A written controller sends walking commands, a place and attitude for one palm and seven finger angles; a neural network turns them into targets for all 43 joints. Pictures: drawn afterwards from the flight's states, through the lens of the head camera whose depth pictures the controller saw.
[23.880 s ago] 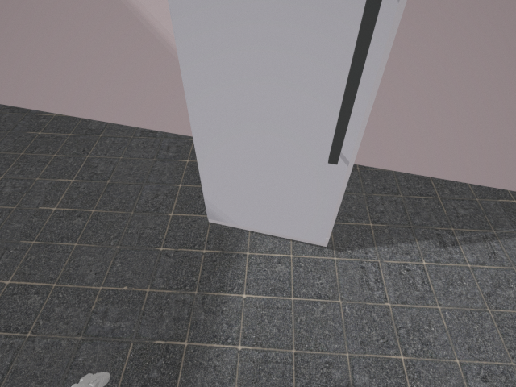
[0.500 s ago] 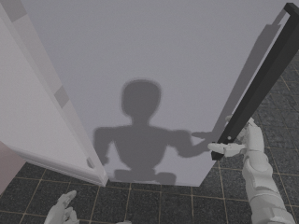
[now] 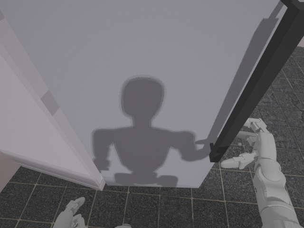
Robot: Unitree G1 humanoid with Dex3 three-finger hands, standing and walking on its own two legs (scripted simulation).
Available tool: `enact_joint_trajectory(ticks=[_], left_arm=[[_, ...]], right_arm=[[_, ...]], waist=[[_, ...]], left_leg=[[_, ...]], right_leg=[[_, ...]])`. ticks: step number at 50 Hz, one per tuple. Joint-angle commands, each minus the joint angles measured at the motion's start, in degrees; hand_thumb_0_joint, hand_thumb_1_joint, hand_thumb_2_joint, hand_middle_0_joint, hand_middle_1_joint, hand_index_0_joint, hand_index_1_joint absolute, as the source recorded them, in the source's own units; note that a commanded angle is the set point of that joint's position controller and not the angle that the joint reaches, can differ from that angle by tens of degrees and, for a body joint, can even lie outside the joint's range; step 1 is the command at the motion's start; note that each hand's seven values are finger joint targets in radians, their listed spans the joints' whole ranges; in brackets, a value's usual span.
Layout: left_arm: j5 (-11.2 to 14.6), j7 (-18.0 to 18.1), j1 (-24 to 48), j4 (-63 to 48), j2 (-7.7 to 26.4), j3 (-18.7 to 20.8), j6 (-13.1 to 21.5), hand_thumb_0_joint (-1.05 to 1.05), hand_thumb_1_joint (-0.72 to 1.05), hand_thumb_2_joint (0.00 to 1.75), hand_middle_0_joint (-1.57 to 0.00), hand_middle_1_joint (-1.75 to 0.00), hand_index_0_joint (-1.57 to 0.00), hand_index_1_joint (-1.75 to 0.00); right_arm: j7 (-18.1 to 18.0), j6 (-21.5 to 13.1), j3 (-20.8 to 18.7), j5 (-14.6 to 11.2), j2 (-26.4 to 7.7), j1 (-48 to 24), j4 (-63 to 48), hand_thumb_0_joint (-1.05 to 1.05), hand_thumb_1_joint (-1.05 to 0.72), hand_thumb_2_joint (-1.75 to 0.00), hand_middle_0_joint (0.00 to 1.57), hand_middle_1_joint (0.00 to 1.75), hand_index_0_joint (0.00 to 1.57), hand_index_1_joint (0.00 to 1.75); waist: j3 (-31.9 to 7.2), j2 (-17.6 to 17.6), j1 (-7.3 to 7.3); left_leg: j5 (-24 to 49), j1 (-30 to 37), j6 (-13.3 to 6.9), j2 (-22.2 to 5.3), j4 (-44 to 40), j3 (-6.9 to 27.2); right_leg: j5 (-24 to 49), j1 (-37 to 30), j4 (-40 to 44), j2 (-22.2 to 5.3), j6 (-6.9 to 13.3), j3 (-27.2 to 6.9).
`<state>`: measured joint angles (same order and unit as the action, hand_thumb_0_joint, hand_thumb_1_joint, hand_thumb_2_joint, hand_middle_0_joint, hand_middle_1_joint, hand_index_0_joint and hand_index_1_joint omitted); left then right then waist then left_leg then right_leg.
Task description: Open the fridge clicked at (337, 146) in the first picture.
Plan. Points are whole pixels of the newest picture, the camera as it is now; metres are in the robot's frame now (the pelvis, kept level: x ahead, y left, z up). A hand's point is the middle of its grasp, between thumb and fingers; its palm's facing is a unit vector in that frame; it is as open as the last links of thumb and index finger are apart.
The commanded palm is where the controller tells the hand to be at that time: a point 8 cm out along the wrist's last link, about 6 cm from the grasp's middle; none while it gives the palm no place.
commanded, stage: slip the hand off the handle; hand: right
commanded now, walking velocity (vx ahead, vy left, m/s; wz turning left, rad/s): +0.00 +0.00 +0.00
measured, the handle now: (237, 107) +0.40 -0.18 +0.12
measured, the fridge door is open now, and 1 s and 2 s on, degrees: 76 76 76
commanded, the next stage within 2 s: draw the hand back to the body in 1.10 s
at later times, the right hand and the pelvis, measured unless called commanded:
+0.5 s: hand (262, 148) +0.34 -0.26 +0.03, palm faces +0.17 +0.97 -0.17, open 14.7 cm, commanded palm +0.30 -0.30 +0.04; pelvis +0.00 +0.00 +0.00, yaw +0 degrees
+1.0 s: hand (272, 188) +0.24 -0.26 +0.02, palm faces +0.19 +0.96 -0.19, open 14.7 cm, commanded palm +0.20 -0.30 +0.04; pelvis +0.01 +0.00 -0.01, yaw -2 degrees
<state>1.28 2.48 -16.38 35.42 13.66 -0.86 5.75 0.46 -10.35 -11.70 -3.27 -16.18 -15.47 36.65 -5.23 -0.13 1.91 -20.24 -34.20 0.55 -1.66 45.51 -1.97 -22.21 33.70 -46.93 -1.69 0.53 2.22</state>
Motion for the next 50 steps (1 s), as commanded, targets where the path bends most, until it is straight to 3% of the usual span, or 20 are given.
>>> enact_joint_trajectory(ticks=[1, 2, 6, 8, 10, 11, 13, 14, 18, 20, 23, 28, 31, 36, 37, 39, 41, 43, 45, 50], left_arm=[[0.35, 0.74, -0.14, -6.92, 9.73, 3.78, 2.37, 0.0, 0.9, 0.9, -0.2, -0.3, -0.2, -0.3], [0.44, 0.55, -0.23, -7.16, 9.46, 3.62, 2.42, 0.0, 0.9, 0.9, -0.2, -0.3, -0.2, -0.3], [0.87, 0.84, -0.59, -6.75, 10.21, 3.89, 2.34, 0.0, 0.9, 0.9, -0.2, -0.3, -0.2, -0.3], [0.92, 0.89, -0.85, -6.95, 10.19, 4.03, 2.53, 0.0, 0.9, 0.9, -0.2, -0.3, -0.2, -0.3], [0.92, 1.12, -0.81, -6.53, 10.37, 4.01, 2.59, 0.0, 0.9, 0.9, -0.2, -0.3, -0.2, -0.3], [0.82, 1.24, -0.83, -6.41, 10.66, 3.88, 2.46, 0.0, 0.9, 0.9, -0.2, -0.3, -0.2, -0.3], [0.77, 1.3, -1.06, -6.23, 10.69, 3.9, 2.26, 0.0, 0.9, 0.9, -0.2, -0.3, -0.2, -0.3], [0.83, 1.35, -0.89, -6.5, 10.62, 3.91, 2.24, 0.0, 0.9, 0.9, -0.2, -0.3, -0.2, -0.3], [0.68, 1.38, -1.08, -6.88, 10.53, 3.65, 1.85, 0.0, 0.9, 0.9, -0.2, -0.3, -0.2, -0.3], [0.8, 1.45, -1.06, -7.09, 10.56, 3.67, 1.79, 0.0, 0.9, 0.9, -0.2, -0.3, -0.2, -0.3], [1.11, 1.01, -0.97, -8.27, 10.35, 3.7, 2.01, 0.0, 0.9, 0.9, -0.2, -0.3, -0.2, -0.3], [1.14, 0.58, -0.14, -9.89, 10.35, 3.95, 2.61, 0.0, 0.9, 0.9, -0.2, -0.3, -0.2, -0.3], [0.95, 0.76, 0.56, -10.4, 10.42, 3.92, 2.9, 0.0, 0.9, 0.9, -0.2, -0.3, -0.2, -0.3], [0.85, 1.31, 2.05, -10.6, 9.59, 3.77, 4.19, 0.0, 0.9, 0.9, -0.2, -0.3, -0.2, -0.3], [0.87, 1.35, 2.19, -10.55, 9.28, 3.65, 4.61, 0.0, 0.9, 0.9, -0.2, -0.3, -0.2, -0.3], [0.99, 1.59, 2.64, -10.43, 9.29, 3.43, 5.29, 0.0, 0.9, 0.9, -0.2, -0.3, -0.2, -0.3], [1.03, 1.99, 2.84, -10.34, 9.47, 3.51, 5.88, 0.0, 0.9, 0.9, -0.2, -0.3, -0.2, -0.3], [1.19, 2.04, 3.2, -10.79, 9.24, 3.37, 6.43, 0.0, 0.9, 0.9, -0.2, -0.3, -0.2, -0.3], [1.22, 2.25, 3.43, -11.05, 9.3, 3.33, 6.74, 0.0, 0.9, 0.9, -0.2, -0.3, -0.2, -0.3], [1.23, 2.34, 4.03, -12.06, 8.67, 3.1, 8.11, 0.0, 0.9, 0.9, -0.2, -0.3, -0.2, -0.3]], right_arm=[[1.41, -4.72, -6.35, -1.46, -14.63, -14.5, -13.37, 0.0, 0.55, -0.2, 0.25, 1.15, 0.25, 1.15], [2.28, -4.7, -4.02, -1.4, -12.25, -14.29, -13.84, 0.0, 0.55, -0.2, 0.25, 1.15, 0.25, 1.15], [4.6, -4.03, -4.05, -2.68, -13.04, -15.94, -13.35, 0.0, 0.55, -0.2, 0.25, 1.15, 0.25, 1.15], [5.27, -4.06, -3.39, -2.79, -12.53, -15.57, -14.6, 0.0, 0.55, -0.2, 0.25, 1.15, 0.25, 1.15], [5.32, -4.16, -4.12, -3.0, -13.76, -17.32, -14.4, 0.0, 0.55, -0.2, 0.25, 1.15, 0.25, 1.15], [5.23, -4.01, -5.24, -2.82, -15.13, -16.71, -13.42, 0.0, 0.55, -0.2, 0.25, 1.15, 0.25, 1.15], [5.39, -4.37, -6.9, -2.54, -17.29, -17.75, -13.05, 0.0, 0.55, -0.2, 0.25, 1.15, 0.25, 1.15], [5.62, -4.58, -7.38, -2.47, -17.85, -16.73, -13.4, 0.0, 0.55, -0.2, 0.25, 1.15, 0.25, 1.15], [6.61, -4.71, -9.59, -2.67, -20.44, -15.83, -12.94, 0.0, 0.55, -0.2, 0.25, 1.15, 0.25, 1.15], [7.46, -4.39, -10.61, -3.31, -21.04, -14.19, -11.78, 0.0, 0.55, -0.2, 0.25, 1.15, 0.25, 1.15], [9.12, -3.61, -7.57, -4.31, -16.85, -8.94, -12.57, 0.0, 0.55, -0.2, 0.25, 1.15, 0.25, 1.15], [9.29, -2.89, -8.04, -5.73, -15.91, -0.79, -18.75, 0.0, 0.55, -0.2, 0.25, 1.15, 0.25, 1.15], [8.06, -3.18, -11.37, -5.86, -19.04, 3.39, -23.2, 0.0, 0.55, -0.2, 0.25, 1.15, 0.25, 1.15], [7.47, -4.52, -11.12, -6.02, -18.27, 7.73, -30.64, 0.0, 0.55, -0.2, 0.25, 1.15, 0.25, 1.15], [7.66, -4.66, -9.6, -6.12, -16.58, 8.52, -32.14, 0.0, 0.55, -0.2, 0.25, 1.15, 0.25, 1.15], [7.96, -4.43, -8.26, -6.5, -15.28, 10.21, -32.88, 0.0, 0.55, -0.2, 0.25, 1.15, 0.25, 1.15], [8.2, -3.95, -9.19, -6.96, -15.97, 12.43, -33.53, 0.0, 0.55, -0.2, 0.25, 1.15, 0.25, 1.15], [8.97, -3.09, -8.17, -7.46, -14.18, 16.09, -33.84, 0.0, 0.55, -0.2, 0.25, 1.15, 0.25, 1.15], [9.43, -2.49, -9.97, -7.86, -15.69, 18.22, -34.2, 0.0, 0.55, -0.2, 0.25, 1.15, 0.25, 1.15], [10.23, -3.02, -9.53, -8.53, -14.46, 24.18, -39.63, 0.0, 0.55, -0.2, 0.25, 1.15, 0.25, 1.15]], waist=[[-15.78, 2.49, -1.34], [-16.07, 3.61, -0.84], [-13.42, 1.96, 0.24], [-15.51, 3.47, 0.1], [-14.79, 2.79, 0.67], [-13.53, 3.73, 0.19], [-15.1, 2.44, 0.19], [-15.93, 4.4, -0.22], [-17.18, 4.71, -0.69], [-16.04, 4.47, -0.71], [-15.51, 4.72, -1.14], [-15.17, 2.9, -1.63], [-14.63, 2.69, -2.26], [-13.92, 5.63, -2.22], [-14.72, 6.77, -1.82], [-12.53, 5.31, -1.19], [-11.41, 4.55, -1.38], [-10.59, 3.42, -1.5], [-10.17, 2.08, -1.84], [-9.88, 4.55, -2.41]], left_leg=[[12.53, 8.29, -1.84, 1.83, -4.81, -0.11], [13.32, 7.46, -1.8, 1.94, -4.59, -0.26], [10.43, 5.11, -1.86, 2.13, -4.91, -0.69], [10.23, 4.47, -1.83, 2.19, -4.46, -0.88], [8.92, 3.51, -1.71, 2.25, -4.59, -0.97], [8.43, 3.49, -1.93, 2.2, -4.59, -0.82], [8.59, 3.81, -1.83, 2.2, -4.21, -0.9], [8.88, 4.01, -1.91, 2.14, -4.03, -0.78], [10.55, 5.42, -1.91, 2.24, -3.59, -0.74], [10.28, 5.19, -1.8, 2.27, -3.96, -0.65], [10.24, 5.07, -1.89, 2.38, -4.02, -1.01], [10.36, 5.82, -1.64, 2.54, -4.1, -1.26], [10.36, 7.1, -1.68, 2.49, -3.85, -1.17], [9.81, 6.88, -1.78, 2.44, -3.8, -1.01], [10.0, 6.52, -1.68, 2.37, -3.62, -1.14], [8.28, 5.08, -1.54, 2.47, -3.91, -1.53], [7.31, 5.27, -1.59, 2.39, -4.37, -1.3], [7.06, 5.2, -1.33, 2.25, -4.47, -1.49], [5.97, 5.53, -1.22, 2.11, -4.72, -1.37], [6.44, 5.52, -1.41, 2.03, -4.26, -1.4]], right_leg=[[15.55, -7.87, 6.16, 1.31, 0.35, -1.88], [16.75, -8.83, 5.93, 1.34, 0.35, -1.81], [14.44, -7.91, 5.81, 0.93, 0.24, -2.87], [15.27, -9.47, 5.59, 0.92, 0.06, -3.17], [13.72, -9.16, 5.52, 0.92, 0.07, -3.51], [13.24, -8.02, 5.5, 1.03, 0.15, -3.6], [13.32, -8.16, 5.42, 1.07, 0.17, -3.81], [14.13, -8.71, 5.37, 1.07, 0.06, -3.62], [15.87, -8.3, 5.01, 1.15, 0.14, -3.53], [15.2, -7.53, 4.94, 1.12, 0.21, -3.24], [15.58, -7.53, 5.12, 1.03, 0.22, -3.24], [15.19, -6.86, 5.16, 1.15, 0.48, -3.14], [14.83, -5.64, 5.09, 1.35, 0.68, -2.96], [14.88, -6.77, 4.84, 1.26, 0.68, -3.03], [15.28, -7.83, 4.71, 1.35, 0.6, -3.01], [13.22, -7.4, 4.92, 1.17, 0.54, -3.56], [11.58, -6.4, 4.71, 1.37, 0.69, -3.54], [10.59, -5.77, 4.81, 1.65, 0.69, -3.31], [9.29, -4.74, 4.71, 1.78, 0.74, -3.2], [10.11, -5.05, 3.97, 1.99, 0.72, -3.17]])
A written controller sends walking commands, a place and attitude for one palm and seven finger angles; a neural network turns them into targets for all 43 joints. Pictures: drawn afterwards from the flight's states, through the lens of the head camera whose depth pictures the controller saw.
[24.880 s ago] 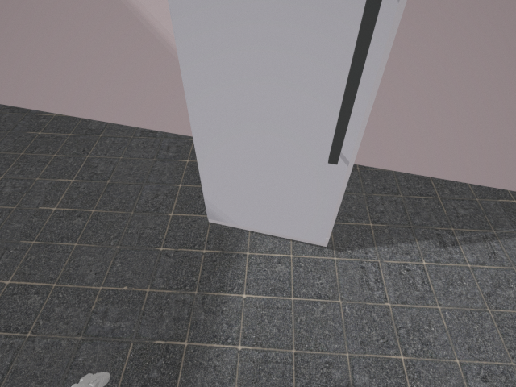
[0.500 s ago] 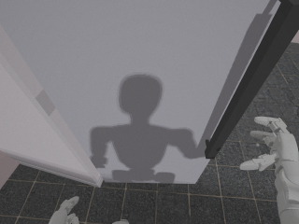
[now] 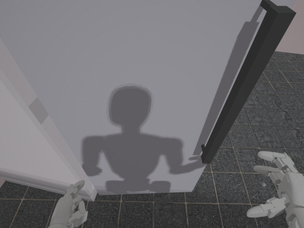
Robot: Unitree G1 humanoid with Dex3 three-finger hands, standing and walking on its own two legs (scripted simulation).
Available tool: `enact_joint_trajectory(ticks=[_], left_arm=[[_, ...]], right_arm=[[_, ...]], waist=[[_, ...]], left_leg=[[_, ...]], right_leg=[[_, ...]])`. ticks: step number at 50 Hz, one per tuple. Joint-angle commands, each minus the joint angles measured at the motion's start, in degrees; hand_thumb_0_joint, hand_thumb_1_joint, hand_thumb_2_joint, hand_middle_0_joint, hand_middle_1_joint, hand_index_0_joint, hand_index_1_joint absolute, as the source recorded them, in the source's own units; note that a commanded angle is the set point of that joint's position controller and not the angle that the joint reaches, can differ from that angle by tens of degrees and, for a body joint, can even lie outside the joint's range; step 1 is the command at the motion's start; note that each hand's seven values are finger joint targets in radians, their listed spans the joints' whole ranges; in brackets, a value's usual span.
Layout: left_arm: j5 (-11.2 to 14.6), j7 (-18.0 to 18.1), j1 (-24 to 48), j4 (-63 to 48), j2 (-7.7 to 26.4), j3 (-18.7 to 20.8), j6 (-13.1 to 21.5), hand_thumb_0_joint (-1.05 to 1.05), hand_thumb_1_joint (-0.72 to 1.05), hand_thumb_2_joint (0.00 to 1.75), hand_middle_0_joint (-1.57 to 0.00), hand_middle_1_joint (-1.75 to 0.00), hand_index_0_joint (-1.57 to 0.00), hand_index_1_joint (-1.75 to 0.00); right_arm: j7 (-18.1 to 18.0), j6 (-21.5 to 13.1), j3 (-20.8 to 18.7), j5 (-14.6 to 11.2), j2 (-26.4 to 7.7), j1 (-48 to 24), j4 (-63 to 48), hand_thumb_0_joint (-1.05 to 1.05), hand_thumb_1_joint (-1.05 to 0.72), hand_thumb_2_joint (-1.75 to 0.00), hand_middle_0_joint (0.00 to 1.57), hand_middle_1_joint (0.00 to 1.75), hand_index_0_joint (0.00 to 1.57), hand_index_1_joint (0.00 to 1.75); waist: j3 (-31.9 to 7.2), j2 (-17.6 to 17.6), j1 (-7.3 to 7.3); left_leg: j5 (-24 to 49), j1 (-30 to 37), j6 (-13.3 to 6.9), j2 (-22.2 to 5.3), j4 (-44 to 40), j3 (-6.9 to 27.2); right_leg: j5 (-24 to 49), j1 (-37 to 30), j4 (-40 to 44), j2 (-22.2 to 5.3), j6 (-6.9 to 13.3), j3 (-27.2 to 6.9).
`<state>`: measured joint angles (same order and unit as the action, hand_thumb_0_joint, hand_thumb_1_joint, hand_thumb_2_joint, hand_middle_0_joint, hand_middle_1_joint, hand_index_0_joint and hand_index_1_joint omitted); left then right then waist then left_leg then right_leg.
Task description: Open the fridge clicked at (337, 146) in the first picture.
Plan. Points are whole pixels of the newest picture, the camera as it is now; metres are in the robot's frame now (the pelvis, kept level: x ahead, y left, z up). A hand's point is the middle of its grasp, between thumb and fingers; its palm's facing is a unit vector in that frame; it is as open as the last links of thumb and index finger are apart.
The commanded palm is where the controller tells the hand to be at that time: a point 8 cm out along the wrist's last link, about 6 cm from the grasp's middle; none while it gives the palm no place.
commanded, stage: slip the hand off the handle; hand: right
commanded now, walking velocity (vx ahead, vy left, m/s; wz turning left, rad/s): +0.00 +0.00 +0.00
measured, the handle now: (225, 108) +0.40 -0.17 +0.13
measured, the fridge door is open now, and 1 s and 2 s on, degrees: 76 76 76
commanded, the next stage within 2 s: draw the hand back to the body in 0.10 s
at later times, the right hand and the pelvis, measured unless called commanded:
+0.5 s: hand (277, 185) +0.22 -0.25 +0.08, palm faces -0.04 +1.00 -0.05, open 14.7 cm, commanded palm +0.18 -0.30 +0.09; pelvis -0.01 +0.00 +0.00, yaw +1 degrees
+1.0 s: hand out of the picture +0.21 -0.29 +0.13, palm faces +0.41 +0.85 -0.35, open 12.9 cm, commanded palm +0.16 -0.32 +0.16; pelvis +0.01 -0.02 +0.03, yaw +0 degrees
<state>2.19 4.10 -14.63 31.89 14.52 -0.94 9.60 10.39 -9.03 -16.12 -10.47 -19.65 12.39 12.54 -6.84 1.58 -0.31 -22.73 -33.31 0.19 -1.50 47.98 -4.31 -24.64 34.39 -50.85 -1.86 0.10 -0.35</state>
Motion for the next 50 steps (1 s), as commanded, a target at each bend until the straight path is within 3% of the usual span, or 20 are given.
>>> enact_joint_trajectory(ticks=[1, 5, 9, 11, 12, 13, 16, 20, 21, 22, 26, 29, 33, 36, 37, 38, 39, 40, 44, 50], left_arm=[[0.12, 0.76, 2.11, -8.47, 7.91, 3.25, 4.47, 0.0, 0.9, 0.9, -0.2, -0.3, -0.2, -0.3], [0.26, 0.89, 2.37, -8.89, 7.78, 3.12, 5.4, 0.0, 0.9, 0.9, -0.2, -0.3, -0.2, -0.3], [0.27, 1.82, 2.26, -7.62, 8.16, 2.8, 6.1, 0.0, 0.9, 0.9, -0.2, -0.3, -0.2, -0.3], [0.2, 2.2, 2.21, -7.18, 8.42, 2.82, 6.59, 0.0, 0.9, 0.9, -0.2, -0.3, -0.2, -0.3], [0.28, 2.66, 2.27, -6.7, 8.35, 2.24, 7.69, 0.0, 0.9, 0.9, -0.2, -0.3, -0.2, -0.3], [0.34, 3.03, 2.67, -5.09, 8.69, 2.36, 8.26, 0.0, 0.9, 0.9, -0.2, -0.3, -0.2, -0.3], [0.6, 2.82, 3.53, -5.03, 8.8, 1.89, 9.8, 0.0, 0.9, 0.9, -0.2, -0.3, -0.2, -0.3], [1.53, 1.85, 4.33, -7.87, 8.5, 2.05, 9.92, 0.0, 0.9, 0.9, -0.2, -0.3, -0.2, -0.3], [1.53, 1.58, 4.71, -8.53, 8.38, 2.26, 9.91, 0.0, 0.9, 0.9, -0.2, -0.3, -0.2, -0.3], [1.67, 1.24, 4.48, -9.5, 7.95, 2.09, 9.82, 0.0, 0.9, 0.9, -0.2, -0.3, -0.2, -0.3], [1.41, 0.97, 4.0, -10.54, 8.15, 2.47, 10.03, 0.0, 0.9, 0.9, -0.2, -0.3, -0.2, -0.3], [1.6, 1.2, 3.27, -10.35, 8.29, 2.14, 10.62, 0.0, 0.9, 0.9, -0.2, -0.3, -0.2, -0.3], [2.01, 2.1, 3.46, -9.28, 8.66, 1.67, 11.59, 0.0, 0.9, 0.9, -0.2, -0.3, -0.2, -0.3], [1.95, 2.61, 4.45, -8.69, 8.78, 1.27, 12.48, 0.0, 0.9, 0.9, -0.2, -0.3, -0.2, -0.3], [-0.06, 2.89, 5.97, -7.97, 7.25, 1.63, 10.71, 0.0, 0.9, 0.9, -0.2, -0.3, -0.2, -0.3], [-0.22, 2.8, 5.57, -8.37, 6.28, 1.32, 10.27, 0.0, 0.9, 0.9, -0.2, -0.3, -0.2, -0.3], [-0.14, 2.71, 5.15, -7.87, 5.79, 1.19, 9.39, 0.0, 0.9, 0.9, -0.2, -0.3, -0.2, -0.3], [-0.32, 2.64, 5.34, -7.61, 5.88, 1.14, 8.58, 0.0, 0.9, 0.9, -0.2, -0.3, -0.2, -0.3], [-0.81, 2.37, 6.1, -6.74, 5.79, 1.17, 7.2, 0.0, 0.9, 0.9, -0.2, -0.3, -0.2, -0.3], [-1.37, 1.85, 6.89, -5.23, 5.53, 1.18, 6.09, 0.0, 0.9, 0.9, -0.2, -0.3, -0.2, -0.3]], right_arm=[[0.26, -4.35, -5.21, -1.38, -10.91, -2.72, -16.45, 0.0, 0.55, -0.2, 0.25, 1.15, 0.25, 1.15], [0.62, -4.28, -4.93, -1.64, -10.31, 0.59, -18.61, 0.0, 0.55, -0.2, 0.25, 1.15, 0.25, 1.15], [0.69, -4.51, -5.83, -1.71, -12.42, -6.07, -18.02, 0.0, 0.55, -0.2, 0.25, 1.15, 0.25, 1.15], [1.04, -4.76, -6.82, -1.83, -13.59, -6.18, -18.18, 0.0, 0.55, -0.2, 0.25, 1.15, 0.25, 1.15], [5.88, -10.02, -5.94, -8.36, -9.55, -11.2, -22.98, 0.0, 0.55, -0.2, 0.25, 1.15, 0.25, 1.15], [8.55, -12.43, -9.7, -8.96, -14.77, -10.33, -19.78, 0.0, 0.55, -0.2, 0.25, 1.15, 0.25, 1.15], [16.02, -15.4, -10.74, -11.86, -15.49, -8.18, -17.34, 0.0, 0.55, -0.2, 0.25, 1.15, 0.25, 1.15], [20.18, -8.59, -12.37, -14.37, -14.57, -0.09, -12.81, 0.0, 0.55, -0.2, 0.25, 1.15, 0.25, 1.15], [19.65, -6.58, -13.7, -14.62, -14.77, 2.67, -12.59, 0.0, 0.55, -0.2, 0.25, 1.15, 0.25, 1.15], [19.28, -4.66, -12.34, -15.04, -12.67, 4.28, -13.97, 0.0, 0.55, -0.2, 0.25, 1.15, 0.25, 1.15], [15.58, -3.47, -13.6, -14.9, -13.75, 3.32, -22.24, 0.0, 0.55, -0.2, 0.25, 1.15, 0.25, 1.15], [14.09, -4.31, -11.17, -14.17, -12.53, 0.55, -25.81, 0.0, 0.55, -0.2, 0.25, 1.15, 0.25, 1.15], [13.43, -3.58, -9.94, -12.94, -13.23, -2.41, -27.69, 0.0, 0.48, -0.24, 0.25, 1.11, 0.25, 1.11], [13.11, -2.11, -11.19, -12.24, -15.26, -2.51, -29.39, 0.0, 0.37, -0.29, 0.24, 1.04, 0.24, 1.04], [0.68, -0.75, -12.08, -2.26, -19.76, -4.76, -33.8, 0.0, 0.33, -0.31, 0.24, 1.02, 0.24, 1.02], [-4.97, 0.99, -8.36, -1.06, -12.41, 0.63, -32.97, 0.0, 0.3, -0.32, 0.24, 1.0, 0.24, 1.0], [-8.83, 2.25, -5.88, 0.82, -9.74, 4.18, -32.66, 0.0, 0.26, -0.34, 0.24, 0.98, 0.24, 0.98], [-11.73, 2.66, -6.82, 2.19, -11.06, 4.56, -34.37, 0.0, 0.22, -0.36, 0.24, 0.96, 0.24, 0.96], [-16.92, 2.91, -5.39, 5.34, -11.17, 3.13, -39.63, 0.0, 0.08, -0.43, 0.23, 0.87, 0.23, 0.87], [-18.63, 3.37, -5.47, 6.83, -10.51, 4.5, -40.23, 0.0, -0.14, -0.53, 0.23, 0.75, 0.23, 0.75]], waist=[[-8.21, 2.44, -0.02], [-6.28, 2.03, 0.17], [-4.62, 1.66, 1.52], [-6.05, 2.69, 0.92], [-7.06, 0.47, 3.36], [-9.5, 1.0, 1.28], [-10.99, 5.03, 0.4], [-8.74, 3.03, -2.01], [-8.8, 3.12, -3.24], [-8.13, 2.21, -2.93], [-6.13, -0.18, -2.23], [-4.37, 1.76, -0.7], [-3.04, 4.01, -0.06], [-3.27, 5.24, -1.06], [-1.31, 5.41, -4.59], [1.46, 4.75, -2.86], [3.12, 5.0, -2.74], [2.53, 5.08, -2.93], [1.12, 5.38, -2.32], [1.63, 2.64, -2.75]], left_leg=[[9.4, 4.63, -1.09, 1.95, -6.54, 0.88], [6.41, 3.08, -0.85, 1.75, -6.6, 0.85], [2.07, 0.33, -0.74, 1.73, -6.94, 1.48], [2.04, 1.23, -0.92, 1.61, -6.77, 1.82], [3.08, 1.23, -1.01, 1.82, -6.49, 2.04], [3.66, 3.16, -1.36, 1.9, -5.96, 3.09], [8.46, 5.22, -2.19, 1.76, -4.58, 3.67], [10.16, 7.19, -1.57, 1.46, -5.86, 3.06], [10.97, 8.36, -1.8, 1.62, -5.92, 2.77], [11.24, 8.26, -1.4, 1.64, -6.37, 2.36], [8.86, 7.96, -1.11, 2.17, -7.83, 2.0], [4.17, 5.65, -0.94, 2.33, -8.73, 1.56], [1.16, 5.37, -1.01, 2.21, -10.13, 1.49], [1.82, 7.61, -1.29, 2.04, -10.96, 1.31], [1.81, 9.98, -1.97, 0.81, -13.74, 3.17], [1.19, 9.18, -1.72, 0.44, -14.54, 2.46], [0.91, 10.15, -1.59, 0.23, -14.37, 2.12], [1.66, 11.57, -1.62, 0.09, -14.9, 2.09], [5.59, 15.8, -1.63, -0.04, -16.62, 1.82], [11.07, 20.23, -1.43, -0.06, -19.46, 1.25]], right_leg=[[13.03, -5.69, 7.49, 2.15, 1.23, -0.78], [10.08, -4.03, 7.16, 2.29, 1.2, -0.87], [6.5, -2.96, 6.32, 2.37, 1.37, -1.35], [6.8, -2.98, 5.88, 2.46, 1.43, -1.32], [7.8, -3.77, 4.17, 2.57, 1.08, -2.04], [8.42, -3.46, 3.49, 2.32, 1.0, -1.94], [12.24, -4.69, 3.3, 2.17, 1.04, -2.14], [12.96, -3.38, 5.87, 2.06, 1.11, -1.42], [14.23, -3.42, 6.34, 2.14, 1.06, -1.54], [14.07, -3.65, 6.94, 2.21, 1.07, -1.18], [12.38, -4.03, 7.77, 2.1, 1.16, -1.46], [8.1, -5.91, 9.04, 1.79, 1.06, -1.92], [4.65, -8.14, 10.95, 1.49, 1.24, -2.81], [4.82, -9.74, 12.44, 1.41, 1.3, -3.33], [2.78, -9.11, 16.25, 1.18, 1.12, -3.58], [0.49, -9.56, 18.08, 0.93, 0.57, -3.62], [-1.02, -9.64, 19.3, 0.55, 0.4, -3.8], [-0.41, -10.42, 19.74, 0.65, 0.5, -3.61], [4.43, -15.24, 22.34, 0.13, 0.62, -3.62], [14.05, -20.57, 24.67, -0.09, 0.53, -2.72]])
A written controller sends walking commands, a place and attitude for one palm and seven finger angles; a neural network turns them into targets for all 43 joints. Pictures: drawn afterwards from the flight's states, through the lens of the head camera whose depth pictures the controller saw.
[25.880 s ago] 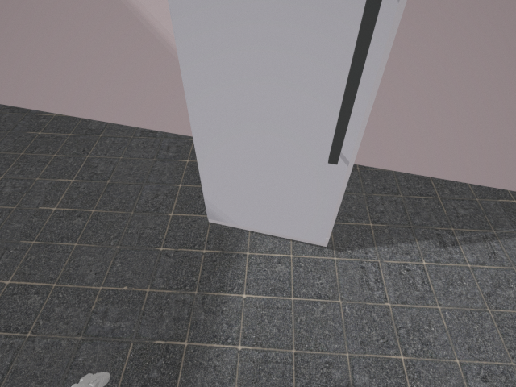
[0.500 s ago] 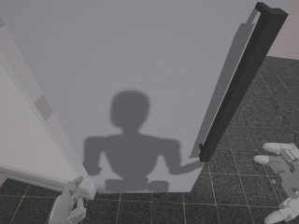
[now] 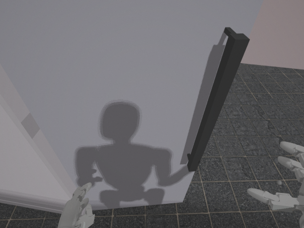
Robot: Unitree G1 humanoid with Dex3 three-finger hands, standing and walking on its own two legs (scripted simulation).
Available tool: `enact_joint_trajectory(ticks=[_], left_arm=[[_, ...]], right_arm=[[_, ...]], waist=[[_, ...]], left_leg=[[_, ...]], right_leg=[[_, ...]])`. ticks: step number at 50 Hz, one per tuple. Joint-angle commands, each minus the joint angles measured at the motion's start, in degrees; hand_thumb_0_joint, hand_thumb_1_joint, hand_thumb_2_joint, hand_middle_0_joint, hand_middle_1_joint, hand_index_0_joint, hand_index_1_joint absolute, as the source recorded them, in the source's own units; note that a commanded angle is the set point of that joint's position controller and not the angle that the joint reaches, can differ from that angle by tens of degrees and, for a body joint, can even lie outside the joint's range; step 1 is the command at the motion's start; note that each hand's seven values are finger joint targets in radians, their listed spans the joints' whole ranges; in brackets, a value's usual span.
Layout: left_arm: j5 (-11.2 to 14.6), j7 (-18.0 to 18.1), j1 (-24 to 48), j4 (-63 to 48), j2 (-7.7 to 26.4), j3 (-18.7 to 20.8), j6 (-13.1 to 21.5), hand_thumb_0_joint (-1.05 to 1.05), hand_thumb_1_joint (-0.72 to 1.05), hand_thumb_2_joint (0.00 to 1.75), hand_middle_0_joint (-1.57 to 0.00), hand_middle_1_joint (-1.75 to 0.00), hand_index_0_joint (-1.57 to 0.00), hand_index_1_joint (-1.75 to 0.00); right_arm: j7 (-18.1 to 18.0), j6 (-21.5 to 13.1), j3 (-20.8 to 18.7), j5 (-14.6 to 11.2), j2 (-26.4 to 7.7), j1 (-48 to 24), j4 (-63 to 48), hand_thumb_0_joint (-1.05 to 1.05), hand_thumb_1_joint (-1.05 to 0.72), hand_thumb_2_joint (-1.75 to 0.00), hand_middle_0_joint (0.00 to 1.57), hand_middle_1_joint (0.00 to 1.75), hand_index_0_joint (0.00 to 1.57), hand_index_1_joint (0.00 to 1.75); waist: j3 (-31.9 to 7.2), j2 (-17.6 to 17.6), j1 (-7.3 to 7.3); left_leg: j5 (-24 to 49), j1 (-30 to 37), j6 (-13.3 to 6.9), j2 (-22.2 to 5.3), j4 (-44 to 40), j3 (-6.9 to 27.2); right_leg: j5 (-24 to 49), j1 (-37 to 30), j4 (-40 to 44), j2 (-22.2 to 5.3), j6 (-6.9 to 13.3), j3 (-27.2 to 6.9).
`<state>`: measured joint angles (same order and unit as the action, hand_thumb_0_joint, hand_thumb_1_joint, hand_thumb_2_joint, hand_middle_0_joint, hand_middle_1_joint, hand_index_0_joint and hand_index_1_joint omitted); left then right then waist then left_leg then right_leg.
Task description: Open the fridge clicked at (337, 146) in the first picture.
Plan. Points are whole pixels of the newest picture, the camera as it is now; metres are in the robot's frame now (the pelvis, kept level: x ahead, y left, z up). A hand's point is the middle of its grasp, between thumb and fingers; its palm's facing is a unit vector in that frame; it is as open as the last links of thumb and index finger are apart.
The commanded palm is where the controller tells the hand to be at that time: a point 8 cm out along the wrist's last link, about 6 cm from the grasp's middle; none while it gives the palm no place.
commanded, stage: draw the hand back to the body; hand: right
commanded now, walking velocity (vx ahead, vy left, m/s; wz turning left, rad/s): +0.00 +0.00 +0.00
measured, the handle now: (205, 118) +0.40 -0.15 +0.10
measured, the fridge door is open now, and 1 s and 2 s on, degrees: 76 76 76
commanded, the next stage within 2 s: step back with the hand held close in 0.80 s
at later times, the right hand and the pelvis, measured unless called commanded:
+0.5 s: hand (291, 160) +0.21 -0.26 +0.18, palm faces +0.48 +0.79 -0.38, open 8.1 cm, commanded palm +0.16 -0.29 +0.19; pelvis +0.02 +0.02 +0.01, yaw +1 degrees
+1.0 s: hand (289, 162) +0.21 -0.25 +0.18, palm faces +0.47 +0.80 -0.37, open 7.4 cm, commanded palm +0.15 -0.28 +0.19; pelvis +0.01 +0.02 +0.02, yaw +1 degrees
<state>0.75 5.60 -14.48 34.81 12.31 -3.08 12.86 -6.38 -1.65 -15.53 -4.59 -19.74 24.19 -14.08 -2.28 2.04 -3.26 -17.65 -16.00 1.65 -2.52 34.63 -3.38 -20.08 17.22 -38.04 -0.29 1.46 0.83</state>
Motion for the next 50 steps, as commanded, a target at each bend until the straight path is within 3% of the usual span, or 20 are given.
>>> enact_joint_trajectory(ticks=[1, 2, 8, 17, 21, 23, 26, 29, 33, 40, 45, 46, 47, 48, 49, 50], left_arm=[[-0.07, 0.42, 7.12, -7.79, 8.1, 3.36, 2.48, 0.0, 0.9, 0.9, -0.2, -0.3, -0.2, -0.3], [-0.06, 0.28, 7.07, -7.7, 7.7, 3.37, 2.19, 0.0, 0.9, 0.9, -0.2, -0.3, -0.2, -0.3], [-0.41, -0.39, 7.78, -7.35, 7.43, 3.57, 1.24, 0.0, 0.9, 0.9, -0.2, -0.3, -0.2, -0.3], [-0.48, -0.59, 9.02, -6.94, 6.9, 3.87, 0.37, 0.0, 0.9, 0.9, -0.2, -0.3, -0.2, -0.3], [-0.58, -0.53, 9.52, -7.02, 7.04, 4.12, 0.34, 0.0, 0.9, 0.9, -0.2, -0.3, -0.2, -0.3], [-0.39, -0.59, 9.45, -6.88, 6.75, 4.05, -0.36, 0.0, 0.9, 0.9, -0.2, -0.3, -0.2, -0.3], [-0.39, -0.42, 9.57, -6.94, 7.09, 4.46, -0.86, 0.0, 0.9, 0.9, -0.2, -0.3, -0.2, -0.3], [-0.49, -0.34, 9.85, -7.13, 6.7, 4.29, -0.79, 0.0, 0.9, 0.9, -0.2, -0.3, -0.2, -0.3], [-0.71, -0.18, 9.9, -7.01, 6.6, 4.24, -0.28, 0.0, 0.9, 0.9, -0.2, -0.3, -0.2, -0.3], [-0.61, -0.08, 10.13, -6.61, 6.42, 4.18, 0.02, 0.0, 0.9, 0.9, -0.2, -0.3, -0.2, -0.3], [-0.75, -0.07, 10.15, -6.56, 6.49, 4.17, -0.02, 0.0, 0.9, 0.9, -0.2, -0.3, -0.2, -0.3], [-0.87, -0.19, 10.72, -6.79, 6.66, 4.11, 0.25, 0.0, 0.9, 0.9, -0.2, -0.3, -0.2, -0.3], [-0.53, -0.61, 11.38, -8.77, 7.58, 3.7, -1.29, 0.0, 0.9, 0.9, -0.2, -0.3, -0.2, -0.3], [-0.98, -0.66, 10.24, -6.85, 6.63, 3.67, -2.36, 0.0, 0.9, 0.9, -0.2, -0.3, -0.2, -0.3], [-1.06, -0.95, 9.58, -7.3, 6.48, 3.89, -3.35, 0.0, 0.9, 0.9, -0.2, -0.3, -0.2, -0.3], [-1.11, -1.18, 9.11, -7.78, 6.64, 4.09, -4.16, 0.0, 0.9, 0.9, -0.2, -0.3, -0.2, -0.3]], right_arm=[[-1.95, -3.86, -7.0, 1.05, -11.05, -6.74, -13.22, 0.0, -0.17, -0.55, 0.22, 0.73, 0.22, 0.73], [-1.84, -3.81, -6.23, 1.05, -10.05, -6.51, -13.17, 0.0, -0.21, -0.57, 0.22, 0.7, 0.22, 0.7], [-1.64, -4.12, -8.6, 0.96, -11.23, -5.34, -15.86, 0.0, -0.43, -0.67, 0.22, 0.58, 0.22, 0.58], [-1.45, -5.07, -10.72, 0.79, -12.08, -6.4, -18.85, 0.0, -0.75, -0.83, 0.21, 0.38, 0.21, 0.38], [-1.23, -5.34, -12.48, 0.4, -13.09, -6.1, -19.57, 0.0, -0.9, -0.9, 0.2, 0.3, 0.2, 0.3], [-0.78, -4.96, -11.02, 0.28, -10.89, -4.32, -16.01, 0.0, -0.9, -0.9, 0.2, 0.3, 0.2, 0.3], [-0.55, -5.16, -11.39, 0.24, -11.52, -4.56, -16.22, 0.0, -0.9, -0.9, 0.2, 0.3, 0.2, 0.3], [-0.66, -5.52, -11.16, 0.52, -12.01, -6.66, -19.02, 0.0, -0.9, -0.9, 0.2, 0.3, 0.2, 0.3], [-0.87, -5.59, -11.7, 0.49, -12.51, -5.91, -19.63, 0.0, -0.9, -0.9, 0.2, 0.3, 0.2, 0.3], [-0.79, -5.65, -11.41, 0.58, -11.99, -6.6, -18.39, 0.0, -0.9, -0.9, 0.2, 0.3, 0.2, 0.3], [-0.65, -5.79, -11.45, 0.37, -11.83, -6.08, -17.27, 0.0, -0.9, -0.9, 0.2, 0.3, 0.2, 0.3], [-0.33, -6.0, -8.66, 0.6, -10.04, -7.54, -20.04, 0.0, -0.9, -0.9, 0.2, 0.3, 0.2, 0.3], [-1.25, -8.68, -16.15, 1.1, -17.67, -16.84, -25.51, 0.0, -0.9, -0.9, 0.2, 0.3, 0.2, 0.3], [-0.94, -8.96, -13.15, 1.34, -13.2, -10.14, -18.65, 0.0, -0.9, -0.9, 0.2, 0.3, 0.2, 0.3], [-0.68, -8.9, -11.23, 1.65, -10.6, -4.98, -16.47, 0.0, -0.9, -0.9, 0.2, 0.3, 0.2, 0.3], [-0.65, -9.16, -10.77, 1.82, -10.04, -2.65, -17.15, 0.0, -0.9, -0.9, 0.2, 0.3, 0.2, 0.3]], waist=[[-2.31, 1.37, -0.18], [-2.21, 1.88, 0.04], [-3.11, 0.95, -0.91], [-1.45, 3.1, -1.16], [-1.08, 0.39, -1.52], [1.1, -0.45, -1.28], [0.18, -1.11, -1.22], [-1.55, 2.35, -1.23], [-2.29, 0.78, -1.45], [0.21, 1.82, -1.25], [0.33, -0.53, -1.38], [-0.58, 0.96, -1.27], [6.42, -0.79, 1.0], [6.6, -5.32, 1.68], [5.45, -7.27, 1.52], [3.35, -7.08, 1.51]], left_leg=[[6.77, 3.87, -2.97, 1.02, -6.84, 0.25], [7.99, 4.37, -2.95, 0.92, -7.23, 0.23], [13.11, 8.08, -2.77, 0.63, -9.01, -0.01], [14.27, 9.24, -2.68, 0.71, -11.42, 0.21], [15.27, 9.59, -2.48, 0.74, -12.21, 0.21], [14.15, 8.53, -2.31, 0.71, -12.64, 0.41], [14.51, 8.97, -2.14, 0.55, -13.12, 0.58], [14.17, 9.35, -2.16, 0.58, -12.92, 0.83], [15.51, 10.18, -2.12, 0.6, -13.09, 0.8], [12.23, 8.87, -2.11, 0.73, -13.82, 0.75], [11.12, 9.1, -1.99, 0.77, -14.12, 0.72], [11.75, 9.59, -2.01, 0.63, -14.33, 0.83], [12.38, 3.09, -1.99, -2.1, -18.89, 8.07], [10.04, 1.63, -2.43, -3.81, -20.06, 8.44], [8.98, 0.58, -2.78, -4.73, -20.44, 9.1], [10.24, 1.25, -3.11, -5.35, -19.44, 8.82]], right_leg=[[11.12, -3.71, 12.25, -1.66, -0.67, -3.66], [12.62, -4.56, 12.2, -1.61, -0.67, -3.17], [19.71, -7.71, 13.31, -1.64, -0.84, -2.36], [19.65, -9.92, 14.39, -1.28, -0.47, -0.98], [19.54, -10.17, 14.53, -1.17, -0.17, -0.5], [17.86, -9.43, 14.66, -1.23, -0.01, -0.12], [18.06, -10.17, 14.61, -1.17, 0.3, 0.34], [17.88, -11.33, 14.64, -0.86, 0.26, 0.4], [18.88, -11.65, 14.57, -0.75, 0.41, 0.36], [16.17, -11.38, 15.44, -0.78, 0.27, 0.35], [15.18, -10.97, 15.83, -0.76, 0.42, 0.2], [15.91, -11.77, 15.82, -0.67, 0.52, 0.23], [10.36, -6.67, 13.61, -1.51, 1.17, -0.15], [8.09, -6.22, 11.7, -0.95, 1.15, -0.76], [7.96, -6.59, 10.03, -0.93, 1.1, -0.41], [9.27, -6.71, 9.53, -1.28, 1.08, -0.48]])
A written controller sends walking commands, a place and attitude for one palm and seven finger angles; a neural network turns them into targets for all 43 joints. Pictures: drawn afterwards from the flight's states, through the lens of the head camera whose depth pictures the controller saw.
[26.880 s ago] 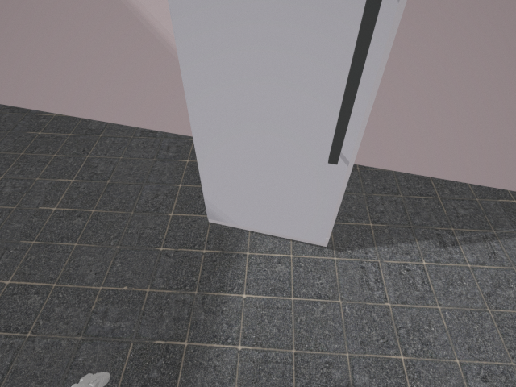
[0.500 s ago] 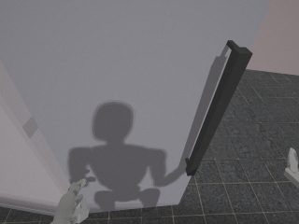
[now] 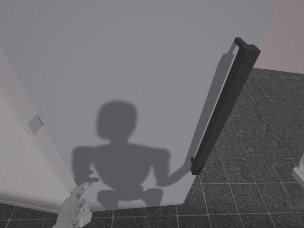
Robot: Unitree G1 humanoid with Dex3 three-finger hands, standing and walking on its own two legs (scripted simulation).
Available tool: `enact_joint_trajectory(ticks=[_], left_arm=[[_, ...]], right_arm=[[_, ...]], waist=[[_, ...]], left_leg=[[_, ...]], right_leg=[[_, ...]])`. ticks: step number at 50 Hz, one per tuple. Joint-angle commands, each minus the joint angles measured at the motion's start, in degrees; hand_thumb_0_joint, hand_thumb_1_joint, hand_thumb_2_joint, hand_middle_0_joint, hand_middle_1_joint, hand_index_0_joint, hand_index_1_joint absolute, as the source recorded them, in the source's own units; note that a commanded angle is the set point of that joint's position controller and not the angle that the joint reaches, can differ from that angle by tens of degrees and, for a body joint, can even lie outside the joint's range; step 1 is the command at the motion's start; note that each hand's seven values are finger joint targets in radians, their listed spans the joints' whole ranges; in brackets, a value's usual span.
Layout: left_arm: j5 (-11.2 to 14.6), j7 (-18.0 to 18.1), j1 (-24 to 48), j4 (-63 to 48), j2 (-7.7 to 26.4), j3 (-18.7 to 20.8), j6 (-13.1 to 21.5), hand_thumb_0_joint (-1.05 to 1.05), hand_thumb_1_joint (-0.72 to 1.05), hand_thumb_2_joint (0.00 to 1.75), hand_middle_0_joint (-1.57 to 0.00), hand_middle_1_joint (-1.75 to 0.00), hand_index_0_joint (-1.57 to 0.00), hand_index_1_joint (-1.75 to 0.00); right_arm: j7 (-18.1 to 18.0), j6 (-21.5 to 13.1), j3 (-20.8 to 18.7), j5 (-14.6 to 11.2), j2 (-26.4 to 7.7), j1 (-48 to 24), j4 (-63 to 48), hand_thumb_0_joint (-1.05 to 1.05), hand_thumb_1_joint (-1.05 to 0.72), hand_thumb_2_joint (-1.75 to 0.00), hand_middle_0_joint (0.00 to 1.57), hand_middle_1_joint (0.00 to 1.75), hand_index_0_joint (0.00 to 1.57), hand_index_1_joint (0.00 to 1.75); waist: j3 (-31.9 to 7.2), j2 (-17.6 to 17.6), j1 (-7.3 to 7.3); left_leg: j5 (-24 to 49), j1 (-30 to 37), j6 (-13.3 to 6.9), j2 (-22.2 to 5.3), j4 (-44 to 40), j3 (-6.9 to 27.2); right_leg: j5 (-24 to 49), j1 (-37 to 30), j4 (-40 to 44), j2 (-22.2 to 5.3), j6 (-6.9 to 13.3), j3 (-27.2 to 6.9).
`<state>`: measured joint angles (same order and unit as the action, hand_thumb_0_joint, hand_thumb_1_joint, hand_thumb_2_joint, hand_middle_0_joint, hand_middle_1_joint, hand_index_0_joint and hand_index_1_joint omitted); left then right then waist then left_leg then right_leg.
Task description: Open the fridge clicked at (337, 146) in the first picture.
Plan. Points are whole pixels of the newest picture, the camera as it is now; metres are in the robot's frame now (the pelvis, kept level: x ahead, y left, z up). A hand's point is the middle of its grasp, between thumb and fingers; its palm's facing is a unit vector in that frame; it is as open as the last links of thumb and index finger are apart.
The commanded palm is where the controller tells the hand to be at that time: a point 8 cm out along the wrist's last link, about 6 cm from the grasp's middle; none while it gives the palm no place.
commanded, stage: step back with the hand held close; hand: right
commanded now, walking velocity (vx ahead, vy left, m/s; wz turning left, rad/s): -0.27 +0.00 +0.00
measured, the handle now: (211, 124) +0.39 -0.17 +0.08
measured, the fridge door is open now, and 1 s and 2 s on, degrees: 76 76 76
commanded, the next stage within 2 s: stop stepping back and stand still in 1.18 s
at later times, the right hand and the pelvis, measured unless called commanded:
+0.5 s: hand out of the picture +0.15 -0.29 +0.15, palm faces +0.43 +0.79 -0.44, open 7.4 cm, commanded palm +0.09 -0.32 +0.18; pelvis -0.06 -0.03 -0.02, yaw +1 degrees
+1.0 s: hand out of the picture +0.08 -0.29 +0.15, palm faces +0.35 +0.81 -0.46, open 7.4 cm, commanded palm +0.01 -0.33 +0.18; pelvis -0.13 -0.03 -0.01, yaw +0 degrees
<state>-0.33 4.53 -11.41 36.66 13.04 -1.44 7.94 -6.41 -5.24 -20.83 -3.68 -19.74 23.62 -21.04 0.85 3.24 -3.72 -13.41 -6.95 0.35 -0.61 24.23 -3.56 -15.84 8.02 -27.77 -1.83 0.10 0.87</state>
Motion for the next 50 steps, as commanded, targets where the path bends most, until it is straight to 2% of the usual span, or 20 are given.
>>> enact_joint_trajectory(ticks=[1, 4, 7, 12, 16, 21, 25, 27, 29, 31, 32, 34, 36, 39, 41, 43, 45, 47, 49, 50], left_arm=[[-0.16, 0.03, 6.48, -10.2, 6.15, 2.83, 0.23, 0.0, 0.9, 0.9, -0.2, -0.3, -0.2, -0.3], [-0.01, 0.09, 5.86, -11.82, 6.33, 3.22, -1.48, 0.0, 0.9, 0.9, -0.2, -0.3, -0.2, -0.3], [0.11, 0.49, 6.16, -13.05, 6.2, 3.42, -2.35, 0.0, 0.9, 0.9, -0.2, -0.3, -0.2, -0.3], [0.35, 0.63, 5.89, -14.25, 6.4, 3.73, -2.51, 0.0, 0.9, 0.9, -0.2, -0.3, -0.2, -0.3], [0.18, 0.6, 5.93, -14.42, 7.07, 4.03, -1.39, 0.0, 0.9, 0.9, -0.2, -0.3, -0.2, -0.3], [0.41, 0.51, 4.47, -14.03, 7.27, 4.17, -0.42, 0.0, 0.9, 0.9, -0.2, -0.3, -0.2, -0.3], [0.16, 0.06, 2.99, -12.81, 6.35, 3.99, -0.2, 0.0, 0.9, 0.9, -0.2, -0.3, -0.2, -0.3], [0.07, 0.08, 2.82, -11.96, 6.03, 3.65, -0.01, 0.0, 0.9, 0.9, -0.2, -0.3, -0.2, -0.3], [0.09, 0.4, 3.28, -11.93, 6.63, 3.6, 0.41, 0.0, 0.9, 0.9, -0.2, -0.3, -0.2, -0.3], [0.07, 1.13, 5.13, -12.67, 8.23, 3.98, 1.53, 0.0, 0.9, 0.9, -0.2, -0.3, -0.2, -0.3], [0.05, 1.21, 4.69, -12.66, 8.11, 4.15, 2.04, 0.0, 0.9, 0.9, -0.2, -0.3, -0.2, -0.3], [-0.22, 0.75, 4.24, -12.52, 6.98, 4.62, 2.93, 0.0, 0.9, 0.9, -0.2, -0.3, -0.2, -0.3], [-0.16, 0.37, 3.72, -12.1, 7.29, 4.84, 3.69, 0.0, 0.9, 0.9, -0.2, -0.3, -0.2, -0.3], [-0.39, -0.15, 3.58, -10.27, 7.09, 4.24, 3.89, 0.0, 0.9, 0.9, -0.2, -0.3, -0.2, -0.3], [-0.54, 0.03, 3.78, -9.06, 6.45, 4.33, 3.6, 0.0, 0.9, 0.9, -0.2, -0.3, -0.2, -0.3], [0.11, -0.02, 3.58, -9.82, 6.55, 5.16, 2.85, 0.0, 0.9, 0.9, -0.2, -0.3, -0.2, -0.3], [0.15, -0.03, 5.04, -11.15, 6.52, 5.12, 1.99, 0.0, 0.9, 0.9, -0.2, -0.3, -0.2, -0.3], [0.0, 0.05, 6.24, -12.3, 6.54, 4.98, 1.57, 0.0, 0.9, 0.9, -0.2, -0.3, -0.2, -0.3], [-0.16, 0.07, 6.46, -13.22, 6.21, 5.12, 0.83, 0.0, 0.9, 0.9, -0.2, -0.3, -0.2, -0.3], [0.01, -0.13, 5.94, -13.36, 5.98, 5.25, 0.4, 0.0, 0.9, 0.9, -0.2, -0.3, -0.2, -0.3]], right_arm=[[-0.92, -6.24, -6.98, 1.09, -11.61, -1.57, -12.83, 0.0, -0.9, -0.9, 0.2, 0.3, 0.2, 0.3], [-1.56, -6.93, -7.89, 0.88, -11.95, 2.53, -15.92, 0.0, -0.9, -0.9, 0.2, 0.3, 0.2, 0.3], [-2.15, -7.38, -10.11, 0.81, -13.76, 4.34, -18.62, 0.0, -0.9, -0.9, 0.2, 0.3, 0.2, 0.3], [-2.46, -7.67, -10.62, 0.68, -13.74, 5.73, -20.48, 0.0, -0.9, -0.9, 0.2, 0.3, 0.2, 0.3], [-2.58, -8.28, -12.04, 1.09, -14.03, 6.08, -21.14, 0.0, -0.9, -0.9, 0.2, 0.3, 0.2, 0.3], [-2.61, -9.12, -11.87, 1.56, -13.43, 3.74, -20.17, 0.0, -0.9, -0.9, 0.2, 0.3, 0.2, 0.3], [-2.99, -10.02, -10.4, 1.5, -13.21, 2.76, -19.91, 0.0, -0.9, -0.9, 0.2, 0.3, 0.2, 0.3], [-3.52, -10.62, -10.14, 1.29, -13.66, 1.99, -21.32, 0.0, -0.9, -0.9, 0.2, 0.3, 0.2, 0.3], [-3.92, -11.3, -10.31, 1.52, -13.93, 1.33, -22.38, 0.0, -0.9, -0.9, 0.2, 0.3, 0.2, 0.3], [-3.95, -12.27, -12.4, 2.39, -14.62, 0.79, -23.67, 0.0, -0.9, -0.9, 0.2, 0.3, 0.2, 0.3], [-3.82, -12.55, -13.34, 2.9, -14.29, 1.3, -23.05, 0.0, -0.9, -0.9, 0.2, 0.3, 0.2, 0.3], [-3.25, -12.85, -13.38, 2.97, -14.23, 2.01, -22.75, 0.0, -0.9, -0.9, 0.2, 0.3, 0.2, 0.3], [-2.65, -13.03, -13.56, 2.68, -13.42, 5.67, -19.51, 0.0, -0.9, -0.9, 0.2, 0.3, 0.2, 0.3], [-1.59, -14.03, -11.15, 1.98, -12.79, 3.7, -19.2, 0.0, -0.9, -0.9, 0.2, 0.3, 0.2, 0.3], [-1.7, -14.27, -9.76, 1.67, -13.07, 0.99, -18.98, 0.0, -0.9, -0.9, 0.2, 0.3, 0.2, 0.3], [-1.74, -13.46, -9.45, 1.08, -13.61, 1.23, -20.64, 0.0, -0.9, -0.9, 0.2, 0.3, 0.2, 0.3], [-1.71, -13.21, -11.11, 0.79, -14.97, 3.39, -22.32, 0.0, -0.9, -0.9, 0.2, 0.3, 0.2, 0.3], [-1.58, -13.24, -13.28, 0.77, -15.81, 5.62, -23.1, 0.0, -0.9, -0.9, 0.2, 0.3, 0.2, 0.3], [-1.44, -13.28, -15.16, 0.61, -16.79, 7.3, -22.24, 0.0, -0.9, -0.9, 0.2, 0.3, 0.2, 0.3], [-1.47, -13.42, -14.91, 0.64, -16.66, 7.02, -22.14, 0.0, -0.9, -0.9, 0.2, 0.3, 0.2, 0.3]], waist=[[-2.18, -6.44, 1.7], [-7.65, -1.3, 1.99], [-10.39, 0.46, 1.81], [-9.93, 1.88, 1.97], [-8.23, 5.73, 1.68], [-4.4, 0.5, 2.81], [-3.16, -7.13, 3.63], [-3.95, -7.07, 3.98], [-3.63, -1.62, 4.1], [-3.82, 10.7, 3.4], [-5.03, 13.21, 2.85], [-5.85, 9.1, 2.4], [-4.6, 6.8, 2.48], [-2.25, 3.27, 3.19], [-9.78, 0.86, 3.5], [-16.09, -2.28, 3.47], [-15.32, 0.5, 3.06], [-12.16, 3.84, 2.76], [-7.77, 1.6, 2.82], [-5.49, -0.92, 3.2]], left_leg=[[9.68, -6.34, -1.83, -7.39, -7.67, 8.32], [16.15, -3.04, -0.74, -5.58, -2.28, 5.81], [20.0, -0.43, 0.17, -3.5, 2.24, 3.63], [17.94, 1.53, 0.45, -2.01, 5.92, 3.65], [12.77, 4.75, 0.67, -0.55, 11.2, 3.46], [9.22, 4.16, -0.1, -1.93, 9.01, 6.67], [-9.1, -11.23, -3.33, -8.16, -4.08, 13.6], [-10.68, -16.1, -4.29, -9.47, -5.26, 12.36], [-11.61, -15.92, -2.27, -5.87, -1.79, 8.3], [-7.53, -1.87, 0.68, 1.34, 12.02, 3.78], [-2.97, 4.95, 1.23, 3.93, 21.43, 2.6], [-2.26, 2.66, 0.71, 3.7, 21.15, 4.07], [-2.38, 2.96, 0.41, 3.87, 14.23, 5.04], [7.53, -3.03, -0.92, 1.12, 2.64, 8.9], [20.56, -8.18, -1.34, -1.93, 3.56, 10.38], [20.0, -9.12, 0.8, -0.26, 4.21, 8.71], [11.6, -7.61, 0.84, 0.94, 4.95, 8.44], [5.65, -3.01, 0.31, 2.19, 6.79, 8.39], [-4.3, -3.25, -1.62, 0.84, 3.48, 11.57], [-14.17, -9.65, -3.51, -1.74, -1.89, 15.19]], right_leg=[[7.55, 2.03, -0.25, 0.13, 2.35, -0.53], [16.04, 1.12, 2.12, -1.65, 2.24, -0.77], [23.98, 1.7, 3.55, -3.36, 2.49, -2.66], [19.64, 8.34, 5.01, -4.75, 3.12, -4.4], [8.58, 17.9, 8.03, -6.67, 4.76, -6.36], [-10.91, 26.88, 6.36, -4.86, 4.88, -6.28], [-12.72, 18.01, -4.33, 0.21, 2.51, -3.11], [-9.05, 12.41, -6.24, 0.64, 1.93, -3.12], [-11.05, 13.07, 0.2, -1.32, 2.61, -6.0], [-23.16, 27.15, 14.67, -8.36, 5.79, -15.08], [-27.7, 33.06, 19.11, -12.01, 7.56, -19.62], [-15.4, 27.86, 13.96, -11.97, 8.24, -17.9], [-13.54, 27.49, 10.36, -10.23, 7.77, -15.28], [-3.87, 20.8, 4.58, -5.98, 4.93, -11.32], [17.27, 6.3, 0.5, -4.3, 2.15, -6.43], [25.31, -1.48, -1.02, -4.88, 2.29, -4.96], [16.17, 3.14, 2.02, -5.83, 3.27, -6.58], [1.52, 13.49, 6.26, -6.68, 4.27, -8.58], [-14.88, 22.33, 6.36, -4.54, 3.67, -7.9], [-17.05, 21.19, 1.24, -2.07, 2.18, -5.94]])
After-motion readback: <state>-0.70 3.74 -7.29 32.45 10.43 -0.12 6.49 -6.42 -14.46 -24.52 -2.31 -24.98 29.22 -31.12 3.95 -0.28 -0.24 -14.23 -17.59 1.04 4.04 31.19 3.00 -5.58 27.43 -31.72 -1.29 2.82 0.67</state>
